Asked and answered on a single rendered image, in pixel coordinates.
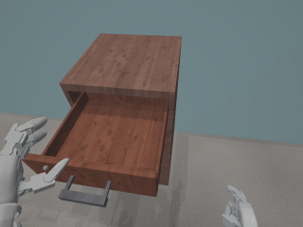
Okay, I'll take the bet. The robot right hand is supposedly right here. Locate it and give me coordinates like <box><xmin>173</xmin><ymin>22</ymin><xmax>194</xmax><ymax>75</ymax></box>
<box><xmin>222</xmin><ymin>185</ymin><xmax>259</xmax><ymax>227</ymax></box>

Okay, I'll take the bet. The handle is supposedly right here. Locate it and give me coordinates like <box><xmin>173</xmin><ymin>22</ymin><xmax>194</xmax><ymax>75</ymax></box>
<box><xmin>58</xmin><ymin>175</ymin><xmax>112</xmax><ymax>208</ymax></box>

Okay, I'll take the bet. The robot left forearm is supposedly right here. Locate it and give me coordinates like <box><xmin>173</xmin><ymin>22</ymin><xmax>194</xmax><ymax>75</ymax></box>
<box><xmin>0</xmin><ymin>202</ymin><xmax>22</xmax><ymax>227</ymax></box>

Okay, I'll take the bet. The drawer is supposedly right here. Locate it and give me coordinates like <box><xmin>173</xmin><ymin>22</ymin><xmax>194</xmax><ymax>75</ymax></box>
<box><xmin>22</xmin><ymin>92</ymin><xmax>169</xmax><ymax>197</ymax></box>

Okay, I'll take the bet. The cabinet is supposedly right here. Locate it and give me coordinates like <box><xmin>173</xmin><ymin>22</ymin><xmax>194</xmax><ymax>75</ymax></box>
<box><xmin>59</xmin><ymin>33</ymin><xmax>182</xmax><ymax>185</ymax></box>

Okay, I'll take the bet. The robot left hand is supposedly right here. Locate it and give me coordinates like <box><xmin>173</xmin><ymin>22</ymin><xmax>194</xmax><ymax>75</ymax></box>
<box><xmin>0</xmin><ymin>116</ymin><xmax>69</xmax><ymax>204</ymax></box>

